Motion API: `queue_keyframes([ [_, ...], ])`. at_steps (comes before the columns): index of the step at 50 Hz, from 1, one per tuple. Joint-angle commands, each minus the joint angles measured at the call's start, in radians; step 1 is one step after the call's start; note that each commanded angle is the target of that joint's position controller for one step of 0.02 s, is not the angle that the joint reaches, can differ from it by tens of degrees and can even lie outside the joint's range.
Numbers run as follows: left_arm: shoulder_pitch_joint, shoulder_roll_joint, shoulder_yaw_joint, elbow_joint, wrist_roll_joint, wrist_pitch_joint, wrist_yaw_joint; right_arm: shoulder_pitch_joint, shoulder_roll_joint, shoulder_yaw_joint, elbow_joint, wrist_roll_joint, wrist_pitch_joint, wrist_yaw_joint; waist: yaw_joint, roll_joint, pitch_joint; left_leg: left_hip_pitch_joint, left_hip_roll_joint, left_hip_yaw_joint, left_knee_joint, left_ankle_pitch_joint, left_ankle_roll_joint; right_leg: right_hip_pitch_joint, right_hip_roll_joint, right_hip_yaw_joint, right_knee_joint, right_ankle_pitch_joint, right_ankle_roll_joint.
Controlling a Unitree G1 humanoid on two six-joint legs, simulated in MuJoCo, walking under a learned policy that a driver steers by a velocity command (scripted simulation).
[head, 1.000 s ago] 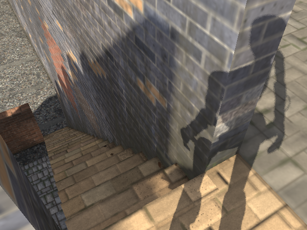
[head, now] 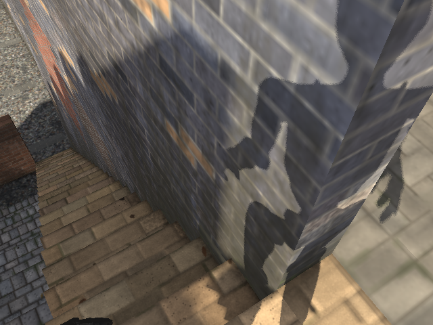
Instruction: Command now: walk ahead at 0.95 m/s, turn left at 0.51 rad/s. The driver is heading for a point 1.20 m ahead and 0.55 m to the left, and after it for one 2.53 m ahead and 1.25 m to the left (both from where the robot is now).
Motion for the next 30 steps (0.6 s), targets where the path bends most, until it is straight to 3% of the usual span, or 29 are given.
queue_keyframes([
  [1,0.257,0.171,0.055,0.040,0.010,-0.002,0.035,-0.101,-0.132,-0.023,-0.138,-0.004,-0.012,0.001,0.148,-0.054,-0.164,-0.634,0.024,-0.056,0.475,0.152,0.044,0.590,-0.402,0.632,-0.396,-0.710,-0.110],
  [2,0.260,0.159,0.055,0.067,0.014,-0.015,0.035,-0.129,-0.106,-0.015,-0.138,-0.010,-0.008,0.006,0.141,-0.006,-0.110,-0.595,0.068,-0.057,0.422,0.197,0.038,0.482,-0.376,0.530,-0.434,-0.568,-0.087],
  [3,0.250,0.142,0.050,0.089,-0.005,-0.024,0.042,-0.125,-0.075,-0.011,-0.150,-0.039,0.005,0.013,0.102,-0.043,-0.068,-0.572,0.089,-0.064,0.394,0.222,0.029,0.398,-0.354,0.435,-0.442,-0.499,-0.066],
  [4,0.247,0.132,0.044,0.104,-0.023,-0.033,0.040,-0.101,-0.062,-0.010,-0.149,-0.066,0.024,0.018,0.065,-0.039,-0.035,-0.530,0.113,-0.058,0.344,0.220,0.006,0.326,-0.342,0.359,-0.448,-0.436,-0.059],
  [5,0.247,0.111,0.040,0.117,-0.037,-0.043,0.036,-0.091,-0.046,-0.008,-0.147,-0.070,0.036,0.027,0.050,-0.050,-0.020,-0.521,0.127,-0.068,0.301,0.260,-0.004,0.307,-0.326,0.291,-0.461,-0.380,-0.047],
  [7,0.232,0.118,0.046,0.130,-0.059,-0.060,0.042,-0.196,-0.025,0.004,-0.199,-0.052,0.048,0.043,0.035,-0.071,0.041,-0.537,0.146,-0.039,0.158,0.355,-0.012,0.256,-0.288,0.144,-0.534,-0.294,-0.015],
  [8,0.238,0.120,0.047,0.143,-0.059,-0.072,0.051,-0.291,-0.033,0.004,-0.230,-0.058,0.056,0.046,0.048,-0.052,0.079,-0.562,0.117,0.010,0.139,0.392,-0.013,0.246,-0.256,0.078,-0.556,-0.198,-0.025],
  [9,0.249,0.133,0.048,0.146,-0.051,-0.079,0.057,-0.336,-0.034,0.007,-0.256,-0.058,0.059,0.055,0.050,-0.043,0.085,-0.580,0.105,0.036,0.078,0.437,-0.007,0.268,-0.246,0.024,-0.560,-0.137,-0.024],
  [10,0.278,0.129,0.043,0.169,-0.037,-0.081,0.081,-0.389,-0.053,0.005,-0.289,-0.072,0.048,0.062,0.059,-0.037,0.101,-0.557,0.081,0.068,0.039,0.505,0.000,0.250,-0.239,-0.036,-0.540,-0.044,-0.024],
  [11,0.328,0.139,0.049,0.189,-0.006,-0.089,0.084,-0.330,-0.083,-0.016,-0.259,-0.085,0.052,0.059,0.056,-0.045,0.030,-0.622,0.062,0.112,0.188,0.570,0.019,0.406,-0.272,-0.044,-0.434,0.123,-0.047],
  [12,0.347,0.123,0.044,0.193,-0.018,-0.094,0.083,-0.314,-0.074,-0.014,-0.258,-0.080,0.049,0.059,0.039,-0.030,0.014,-0.668,0.087,0.079,0.163,0.613,0.038,0.459,-0.266,-0.088,-0.374,0.205,-0.027],
  [13,0.390,0.048,0.030,0.235,-0.018,-0.116,0.105,-0.375,-0.060,-0.022,-0.276,-0.072,0.039,0.061,0.047,-0.026,0.054,-0.790,0.097,-0.030,0.002,0.745,0.051,0.554,-0.238,-0.088,-0.347,0.035,0.043],
  [14,0.409,0.060,0.028,0.235,-0.020,-0.129,0.113,-0.417,-0.059,-0.021,-0.294,-0.060,0.025,0.067,0.062,-0.021,0.073,-0.775,0.067,0.021,-0.094,0.826,0.066,0.554,-0.237,-0.113,-0.328,0.039,0.065],
  [15,0.350,0.086,0.029,0.218,-0.026,-0.138,0.129,-0.416,-0.059,-0.022,-0.294,-0.055,0.014,0.086,0.032,0.027,0.087,-0.650,0.053,0.045,-0.265,1.097,0.040,0.424,-0.192,-0.203,-0.253,-0.072,0.094],
  [16,0.339,0.033,0.014,0.216,-0.042,-0.132,0.138,-0.480,-0.052,-0.021,-0.302,-0.063,0.004,0.117,0.048,0.089,0.080,-0.504,0.003,0.113,-0.313,1.253,0.041,0.321,-0.164,-0.258,-0.217,-0.094,0.104],
  [17,0.314,0.069,0.016,0.173,-0.068,-0.114,0.136,-0.472,-0.042,-0.010,-0.327,-0.064,-0.002,0.119,0.059,0.106,0.016,-0.380,-0.004,0.130,-0.285,1.321,0.047,0.277,-0.204,-0.274,-0.169,-0.133,0.097],
  [18,0.236,0.137,0.035,0.140,-0.064,-0.114,0.148,-0.354,-0.042,-0.012,-0.313,-0.056,0.001,0.100,0.006,0.101,-0.025,-0.322,0.011,0.112,-0.248,1.400,0.051,0.276,-0.250,-0.279,-0.092,-0.090,0.110],
  [19,0.216,0.152,0.036,0.130,-0.061,-0.112,0.148,-0.255,-0.066,-0.023,-0.283,-0.050,0.005,0.070,-0.018,0.077,-0.057,-0.283,0.007,0.136,-0.214,1.368,0.050,0.299,-0.246,-0.291,0.003,-0.040,0.120],
  [20,0.201,0.155,0.047,0.135,-0.052,-0.106,0.128,-0.094,-0.076,-0.023,-0.238,-0.032,0.028,0.056,-0.057,0.025,-0.101,-0.126,-0.021,0.172,-0.164,1.390,0.062,0.226,-0.207,-0.333,0.153,-0.007,0.144],
  [22,0.155,0.130,0.038,0.118,-0.056,-0.086,0.089,0.239,-0.091,-0.039,-0.118,-0.038,0.027,0.010,-0.165,-0.018,-0.190,0.021,-0.044,0.230,-0.137,1.313,0.086,0.263,-0.222,-0.301,0.558,0.176,0.149],
  [23,0.120,0.130,0.041,0.086,-0.053,-0.079,0.074,0.374,-0.122,-0.052,-0.073,-0.064,0.036,-0.008,-0.203,0.024,-0.164,0.039,-0.063,0.256,-0.117,1.124,0.127,0.257,-0.243,-0.245,0.785,0.397,0.160],
  [24,0.099,0.086,0.045,0.078,-0.068,-0.037,0.082,0.409,-0.116,-0.054,-0.050,-0.077,0.024,-0.004,-0.235,0.084,-0.058,-0.044,-0.004,0.160,-0.411,1.064,0.215,0.282,-0.170,-0.248,1.215,0.365,0.142],
  [25,0.031,-0.002,0.044,0.095,-0.065,0.016,0.116,0.356,-0.149,-0.064,-0.064,-0.071,0.018,0.012,-0.259,0.112,0.090,-0.079,0.083,-0.001,-0.604,1.054,0.289,0.123,-0.086,-0.181,1.659,-0.076,0.103],
  [26,0.081,-0.071,0.025,0.008,-0.023,0.033,0.117,0.241,-0.211,-0.041,-0.077,-0.017,0.015,-0.001,-0.065,0.396,0.232,-0.026,0.030,-0.044,-0.249,1.793,0.170,-0.303,0.037,-0.130,1.757,-0.682,0.059],
  [27,0.033,-0.099,0.003,-0.145,0.027,0.003,0.119,0.339,-0.204,-0.011,-0.063,-0.005,0.013,-0.030,-0.002,0.379,0.135,0.117,-0.027,-0.252,-0.129,1.977,0.157,-0.582,0.017,-0.044,1.652,-0.659,0.127],
  [28,0.022,-0.119,-0.018,-0.184,0.037,-0.030,0.113,0.284,-0.214,-0.018,-0.084,-0.026,0.036,-0.059,-0.014,0.197,-0.020,0.156,0.086,-0.617,-0.260,1.606,0.308,-0.672,-0.012,0.074,1.448,-0.651,0.152],
  [29,0.135,-0.076,-0.015,-0.085,0.026,-0.034,0.104,0.166,-0.206,-0.019,-0.140,-0.060,0.048,-0.058,0.037,-0.030,-0.042,-0.004,0.193,-0.790,-0.314,1.190,0.407,-0.610,-0.073,0.155,1.357,-0.700,0.147],
  [30,0.147,-0.038,-0.018,-0.034,0.037,-0.027,0.116,0.059,-0.245,-0.033,-0.187,-0.075,0.031,-0.061,0.054,-0.156,-0.032,-0.138,0.236,-0.859,-0.271,1.077,0.446,-0.561,-0.091,0.230,1.309,-0.687,0.141],
])
Keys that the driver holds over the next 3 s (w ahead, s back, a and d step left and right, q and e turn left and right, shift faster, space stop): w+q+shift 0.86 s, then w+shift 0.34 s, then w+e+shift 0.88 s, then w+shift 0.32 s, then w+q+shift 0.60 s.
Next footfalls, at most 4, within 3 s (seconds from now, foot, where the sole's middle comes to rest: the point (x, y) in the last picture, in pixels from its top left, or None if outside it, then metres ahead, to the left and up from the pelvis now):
0.50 left None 0.43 0.10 -0.94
0.90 right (175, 253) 0.83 0.11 -1.18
1.12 left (109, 287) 0.71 0.38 -1.19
1.38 right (115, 248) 1.05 0.44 -1.57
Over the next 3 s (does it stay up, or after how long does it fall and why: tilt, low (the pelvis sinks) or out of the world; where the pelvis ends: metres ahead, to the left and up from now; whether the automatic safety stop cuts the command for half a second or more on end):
stays up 2.53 1.16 -2.23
